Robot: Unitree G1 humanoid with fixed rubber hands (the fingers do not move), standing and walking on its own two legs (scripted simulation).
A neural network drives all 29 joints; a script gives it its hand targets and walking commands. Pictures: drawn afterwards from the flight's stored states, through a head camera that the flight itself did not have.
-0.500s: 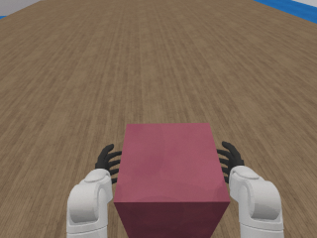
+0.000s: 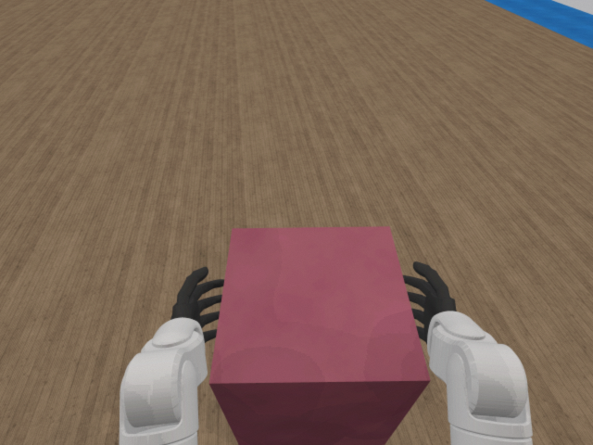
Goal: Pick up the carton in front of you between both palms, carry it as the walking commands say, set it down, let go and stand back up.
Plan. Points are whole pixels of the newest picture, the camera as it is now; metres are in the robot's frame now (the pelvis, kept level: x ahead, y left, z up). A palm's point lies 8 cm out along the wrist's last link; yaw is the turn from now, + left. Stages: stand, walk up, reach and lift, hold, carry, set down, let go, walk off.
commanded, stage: carry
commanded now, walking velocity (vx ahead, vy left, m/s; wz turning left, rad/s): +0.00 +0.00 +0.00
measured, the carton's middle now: (311, 341) +0.28 +0.00 +0.01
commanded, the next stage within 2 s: none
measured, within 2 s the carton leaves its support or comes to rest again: neither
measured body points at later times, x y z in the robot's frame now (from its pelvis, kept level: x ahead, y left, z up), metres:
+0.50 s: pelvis +0.25 -0.02 -0.01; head +0.23 -0.03 +0.44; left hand +0.52 +0.13 +0.08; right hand +0.53 -0.17 +0.08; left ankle +0.28 +0.10 -0.75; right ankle +0.23 -0.11 -0.75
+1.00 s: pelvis +0.30 -0.01 -0.02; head +0.28 +0.00 +0.43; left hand +0.57 +0.15 +0.04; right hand +0.57 -0.16 +0.04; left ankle +0.28 +0.10 -0.75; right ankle +0.23 -0.11 -0.75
